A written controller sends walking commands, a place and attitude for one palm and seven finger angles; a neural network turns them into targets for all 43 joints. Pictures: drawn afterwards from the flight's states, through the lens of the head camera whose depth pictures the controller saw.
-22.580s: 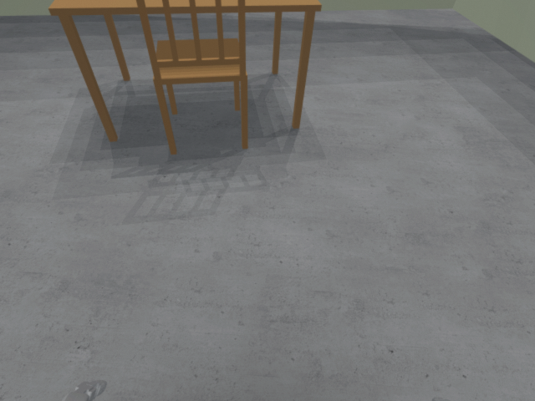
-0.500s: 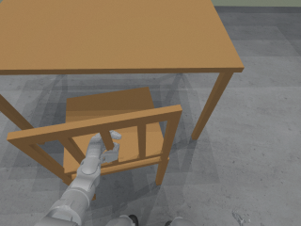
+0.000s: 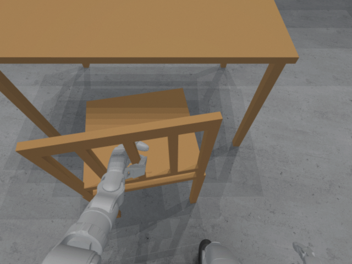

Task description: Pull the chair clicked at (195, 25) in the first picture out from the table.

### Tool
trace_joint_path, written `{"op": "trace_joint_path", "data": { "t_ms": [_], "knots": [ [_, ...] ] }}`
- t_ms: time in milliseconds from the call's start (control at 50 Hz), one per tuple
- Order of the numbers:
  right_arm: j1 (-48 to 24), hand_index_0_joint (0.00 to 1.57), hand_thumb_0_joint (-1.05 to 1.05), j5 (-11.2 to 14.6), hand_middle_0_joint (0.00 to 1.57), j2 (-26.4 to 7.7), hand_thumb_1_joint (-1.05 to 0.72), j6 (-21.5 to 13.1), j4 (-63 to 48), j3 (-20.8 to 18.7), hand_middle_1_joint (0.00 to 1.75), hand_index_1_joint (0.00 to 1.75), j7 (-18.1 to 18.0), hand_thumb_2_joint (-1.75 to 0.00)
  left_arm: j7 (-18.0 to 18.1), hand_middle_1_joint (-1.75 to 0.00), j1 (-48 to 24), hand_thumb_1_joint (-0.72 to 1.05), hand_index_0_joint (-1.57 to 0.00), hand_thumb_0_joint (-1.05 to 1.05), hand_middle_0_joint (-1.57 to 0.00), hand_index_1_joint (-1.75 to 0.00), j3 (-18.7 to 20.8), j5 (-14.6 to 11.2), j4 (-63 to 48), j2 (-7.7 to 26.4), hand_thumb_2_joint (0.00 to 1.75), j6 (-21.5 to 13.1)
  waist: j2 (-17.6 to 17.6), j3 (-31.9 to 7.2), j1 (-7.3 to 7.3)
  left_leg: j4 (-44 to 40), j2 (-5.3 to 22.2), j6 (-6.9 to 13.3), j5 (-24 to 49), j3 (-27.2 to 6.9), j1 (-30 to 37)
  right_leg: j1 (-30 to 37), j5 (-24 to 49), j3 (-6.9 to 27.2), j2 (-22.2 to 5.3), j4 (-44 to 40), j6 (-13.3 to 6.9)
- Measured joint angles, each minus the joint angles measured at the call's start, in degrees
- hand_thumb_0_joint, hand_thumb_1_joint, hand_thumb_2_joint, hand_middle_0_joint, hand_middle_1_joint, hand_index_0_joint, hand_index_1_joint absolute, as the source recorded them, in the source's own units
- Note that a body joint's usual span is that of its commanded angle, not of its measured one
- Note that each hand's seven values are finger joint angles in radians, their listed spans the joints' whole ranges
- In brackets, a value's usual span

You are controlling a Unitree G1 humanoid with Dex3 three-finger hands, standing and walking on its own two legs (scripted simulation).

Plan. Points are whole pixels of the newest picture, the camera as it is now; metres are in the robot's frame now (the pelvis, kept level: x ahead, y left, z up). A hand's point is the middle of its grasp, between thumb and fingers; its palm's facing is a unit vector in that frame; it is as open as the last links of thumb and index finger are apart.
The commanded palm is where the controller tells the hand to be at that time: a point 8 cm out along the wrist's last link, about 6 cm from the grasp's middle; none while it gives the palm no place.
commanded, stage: step backward, pulling the chair out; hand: left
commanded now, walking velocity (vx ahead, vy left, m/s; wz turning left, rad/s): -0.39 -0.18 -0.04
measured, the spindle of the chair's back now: (136, 160) +0.38 +0.11 -0.09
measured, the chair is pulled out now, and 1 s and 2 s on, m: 0.23 0.35 0.56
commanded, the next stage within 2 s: stop walking, hand still on the chair in 1.82 s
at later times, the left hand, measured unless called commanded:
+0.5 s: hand (133, 192) +0.28 +0.10 -0.07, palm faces -0.12 -0.98 -0.18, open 5.5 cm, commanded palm +0.28 +0.16 -0.06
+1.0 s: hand (128, 213) +0.23 +0.11 -0.07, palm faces -0.10 -0.98 -0.17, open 5.5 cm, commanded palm +0.23 +0.16 -0.07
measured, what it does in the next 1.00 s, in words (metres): walks backwards: right foot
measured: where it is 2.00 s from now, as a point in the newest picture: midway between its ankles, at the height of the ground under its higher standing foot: outside the picture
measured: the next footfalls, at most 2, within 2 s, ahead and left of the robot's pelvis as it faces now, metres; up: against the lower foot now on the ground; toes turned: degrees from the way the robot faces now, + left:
right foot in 0.56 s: +0.05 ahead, -0.13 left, +0.00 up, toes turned -7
right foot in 1.04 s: -0.09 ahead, -0.12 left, +0.00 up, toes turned -6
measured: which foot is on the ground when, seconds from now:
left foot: down 0.00-1.00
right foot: down 0.00-0.46, up 0.48-0.54, down 0.56-0.88, up 0.90-1.00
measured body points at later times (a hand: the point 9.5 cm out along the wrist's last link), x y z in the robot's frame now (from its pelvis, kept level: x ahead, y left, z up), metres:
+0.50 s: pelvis -0.05 +0.02 +0.00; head +0.01 +0.01 +0.44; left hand +0.28 +0.16 -0.05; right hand +0.01 -0.25 -0.13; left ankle -0.03 +0.16 -0.73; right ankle +0.05 -0.13 -0.72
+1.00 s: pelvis -0.10 +0.01 +0.00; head -0.03 +0.01 +0.45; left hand +0.23 +0.16 -0.05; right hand -0.02 -0.25 -0.12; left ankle -0.08 +0.14 -0.73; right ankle -0.10 -0.11 -0.72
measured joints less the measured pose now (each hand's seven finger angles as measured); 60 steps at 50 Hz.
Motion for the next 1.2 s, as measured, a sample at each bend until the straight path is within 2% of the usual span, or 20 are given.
{"op": "trace_joint_path", "data": {
  "t_ms": [60, 180, 260, 360, 420, 500, 560, 600, 680, 780, 820, 840, 860, 900, 980, 1020, 1080, 1120, 1160, 1200],
  "knots": [
    [-1.1, 0.2, 0.01, -0.03, 0.2, 2.3, -0.91, 1.13, -2.21, 0.15, 0.3, 0.3, 0.56, -0.9, -0.33, -1.19, -0.49, 0.66, -0.49, 0.04, -0.24, -1.45, -0.84, -0.19, -1.85, 1.61, 0.75, 0.94, -2.25, 1.83, 1.46, 0.31, -0.32, -0.24, 0.44, 2.13, 0.08, 0.16, 2.48, 2.06, 0.19, -1.72, 0.25],
    [-0.53, 0.2, 0.01, -0.53, 0.2, 7.35, -0.91, 2.27, -5.56, 1.89, 0.3, 0.3, 1.8, -0.9, -1.25, -1.2, 3.71, 0.64, -0.49, 0.04, -0.25, -1.45, 0.47, -0.14, -4.73, 3.08, 0.76, 0.56, -2.11, 0.88, 1.15, 3.67, 0.72, -0.38, -0.57, 3.63, -1.39, -1.05, 2.02, 3.11, 1.37, -0.6, -0.19],
    [0.16, 0.2, 0.01, -0.41, 0.2, 8.93, -0.91, 2.26, -4.34, 2.77, 0.3, 0.3, 1.94, -0.9, -1.23, -1.19, 5.69, 0.63, -0.49, 0.04, -0.27, -1.45, 1.28, -0.19, -4.2, 2.45, 0.78, -0.42, -0.75, -0.36, 1.23, 5.62, 1.45, -0.7, -1.19, 3.5, -2.57, -1.73, 2.1, 2.97, 2.07, 0.14, -0.62],
    [0.89, 0.2, 0.01, -0.15, 0.2, 7.52, -0.91, 1.35, -1.29, 2.51, 0.3, 0.3, 1.7, -0.9, -0.81, -1.19, 4.66, 0.63, -0.49, 0.04, -0.27, -1.45, 1.57, 0.26, -0.32, 0.77, 0.78, -2.24, 0.39, -1.32, 1.45, 6.63, 1.05, 0.77, -2.56, 3.28, -4.18, -1.59, 4.47, 2.91, 1.88, -2.58, -0.21],
    [1.82, 0.2, 0.01, -0.2, 0.2, 6.12, -0.91, 0.93, -0.28, 2.34, 0.3, 0.3, 1.35, -0.9, -0.72, -1.19, 3.57, 0.64, -0.49, 0.04, -0.27, -1.45, 1.31, 0.8, 1.86, 0.59, 0.78, -2.97, -0.2, -1.67, 1.42, 4.74, 0.42, 0.75, 1.56, 3.82, -4.0, -1.5, 5.65, 3.45, 1.3, -4.05, 0.42],
    [3.96, 0.2, 0.01, -0.17, 0.2, 5.33, -0.91, 0.77, -1.25, 1.64, 0.3, 0.3, 0.83, -0.9, -0.62, -1.19, 3.95, 0.64, -0.49, 0.05, -0.26, -1.45, 0.89, 0.21, 2.47, 1.02, 0.77, -3.1, -0.07, -1.94, 1.2, 4.15, 0.8, 0.8, 1.75, 4.27, -3.84, -2.59, -3.49, 3.57, 1.77, 1.59, -0.07],
    [5.6, 0.2, 0.01, -0.17, 0.2, 6.13, -0.91, 0.41, -1.01, 1.25, 0.3, 0.3, 0.95, -0.9, -0.9, -1.19, 4.11, 0.63, -0.49, 0.04, -0.27, -1.45, 0.59, 0.4, 2.39, 1.74, 0.78, -2.9, -0.69, -2.51, 1.58, 5.38, 0.97, 0.37, 1.25, 3.7, -4.37, 1.37, -1.38, 3.19, 2.52, 2.53, -0.28],
    [4.69, 0.2, 0.01, -0.41, 0.2, 6.36, -0.91, 0.01, -0.21, 1.0, 0.3, 0.3, 1.3, -0.9, -0.78, -1.19, 3.19, 0.63, -0.49, 0.04, -0.28, -1.45, 1.15, 0.29, 3.03, 2.2, 0.79, -3.15, -0.02, -1.73, 2.07, 6.11, 2.25, -0.21, 1.05, 3.63, -4.82, 1.46, -2.69, 2.99, 3.78, 1.93, -0.73],
    [2.5, 0.2, 0.01, -0.36, 0.2, 6.39, -0.91, -0.52, 0.16, 0.69, 0.3, 0.3, 1.64, -0.9, -0.58, -1.18, 1.21, 0.62, -0.49, 0.05, -0.3, -1.45, 2.86, -0.43, 4.02, 2.91, 0.8, -3.58, 0.74, 0.13, 1.35, 5.57, 3.0, -0.95, 2.56, 2.96, -5.72, 0.87, -0.87, 2.3, 4.54, 1.05, -1.74],
    [0.75, 0.2, 0.01, 0.02, 0.2, 4.2, -0.91, -0.33, 0.01, 0.15, 0.3, 0.3, 1.64, -0.9, 0.07, -1.18, 0.56, 0.62, -0.49, 0.05, -0.29, -1.45, 3.92, -0.2, 3.8, 1.88, 0.79, -3.2, 1.36, 0.25, -0.12, 11.75, 0.26, 0.81, -7.28, 1.84, -7.47, 0.14, 1.53, 1.79, 3.72, -1.44, -1.65],
    [0.79, 0.2, 0.01, 0.02, 0.2, 3.13, -0.91, -0.22, -0.28, 0.36, 0.3, 0.3, 1.54, -0.9, 0.14, -1.19, 0.91, 0.63, -0.49, 0.05, -0.28, -1.45, 3.32, 0.35, 2.7, 1.3, 0.78, -2.62, 1.6, -0.25, -0.49, 9.18, -0.27, 1.23, -6.72, 2.01, -5.52, -0.16, 2.45, 1.35, 3.41, -2.28, -1.13],
    [0.68, 0.2, 0.01, 0.01, 0.2, 2.96, -0.91, -0.17, -0.32, 0.51, 0.3, 0.3, 1.37, -0.9, 0.17, -1.19, 1.04, 0.63, -0.49, 0.04, -0.27, -1.45, 2.74, 0.62, 1.95, 1.3, 0.78, -2.34, 1.24, -0.2, -0.65, 6.66, -0.54, 1.55, -1.8, 1.99, -4.82, -0.24, 2.72, 1.17, 3.07, -2.37, -0.81],
    [0.55, 0.2, 0.01, -0.07, 0.2, 3.17, -0.91, 0.02, -0.45, 0.7, 0.3, 0.3, 1.22, -0.9, 0.12, -1.2, 1.29, 0.64, -0.49, 0.04, -0.27, -1.45, 2.2, 0.75, 1.13, 1.56, 0.77, -1.95, 0.29, 0.05, -0.49, 5.58, -1.02, 1.89, 1.4, 2.29, -4.43, -0.17, 2.98, 1.44, 2.61, -2.44, -0.53],
    [1.05, 0.2, 0.01, -0.25, 0.2, 4.07, -0.91, 0.61, -1.54, 1.04, 0.3, 0.3, 1.18, -0.9, -0.08, -1.21, 2.32, 0.65, -0.49, 0.04, -0.25, -1.45, 1.02, 0.69, -0.38, 2.29, 0.77, -1.36, -1.56, 0.07, 0.39, 4.7, -1.52, 2.37, 1.99, 3.2, -3.67, -0.18, 1.87, 2.32, 2.27, -0.87, -0.45],
    [2.43, 0.2, 0.01, -1.45, 0.2, 6.04, -0.91, 0.56, -2.65, 1.3, 0.3, 0.3, 1.98, -0.9, -0.64, -1.21, 4.96, 0.65, -0.49, 0.05, -0.24, -1.45, 0.17, 0.03, -1.68, 2.28, 0.76, -0.92, -0.73, -1.62, 1.79, 3.43, -0.11, 2.13, 1.74, 2.86, -4.02, 2.36, -9.51, 2.34, 4.03, 7.33, -1.55],
    [2.39, 0.2, 0.01, -1.75, 0.2, 7.0, -0.91, -0.06, -2.05, 1.45, 0.3, 0.3, 2.72, -0.9, -0.84, -1.21, 5.01, 0.65, -0.49, 0.05, -0.25, -1.45, 0.32, -0.09, -0.94, 1.97, 0.77, -1.72, 0.28, -1.73, 2.89, 3.03, 0.87, 1.65, 2.34, 2.47, -4.46, 6.34, -7.97, 2.18, 4.6, 5.04, -2.07],
    [0.38, 0.2, 0.01, -1.83, 0.2, 8.26, -0.91, -0.76, -0.54, 2.12, 0.3, 0.3, 3.53, -0.9, -1.16, -1.19, 3.2, 0.64, -0.49, 0.05, -0.27, -1.45, 1.6, -0.15, 0.87, 2.5, 0.78, -3.17, 1.35, -0.28, 4.56, 3.38, 2.8, 0.47, 2.94, 2.63, -5.2, 10.1, -8.98, 2.33, 6.24, -2.13, -1.36],
    [-1.5, 0.2, 0.01, -1.71, 0.2, 8.55, -0.91, -0.68, -0.11, 2.34, 0.3, 0.3, 3.59, -0.9, -1.13, -1.17, 1.38, 0.64, -0.49, 0.06, -0.28, -1.45, 3.19, -0.68, 2.55, 2.67, 0.79, -3.9, 2.64, 1.83, 4.07, 3.11, 4.07, -0.12, 4.58, 2.26, -5.45, 10.54, -5.7, 1.76, 7.51, -3.94, -2.12],
    [-2.31, 0.2, 0.01, -1.08, 0.2, 8.54, -0.91, -0.44, -0.29, 2.43, 0.3, 0.3, 3.15, -0.9, -1.13, -1.16, 0.21, 0.64, -0.49, 0.06, -0.28, -1.45, 4.49, -0.92, 3.88, 2.93, 0.79, -4.26, 2.56, 2.72, 3.15, 4.7, 4.0, -0.03, 6.23, 2.65, -6.68, 10.4, -4.92, 1.46, 7.41, -4.67, -2.67],
    [-2.63, 0.2, 0.01, -0.6, 0.2, 7.66, -0.91, -0.1, -0.5, 2.23, 0.3, 0.3, 2.6, -0.9, -1.03, -1.15, -0.22, 0.64, -0.49, 0.06, -0.28, -1.45, 5.46, -0.89, 4.62, 2.75, 0.78, -4.13, 2.25, 2.59, 2.29, 9.76, 2.43, 0.44, 0.28, 1.69, -8.19, 9.33, -4.83, 1.52, 6.82, -4.13, -2.83]
  ]
}}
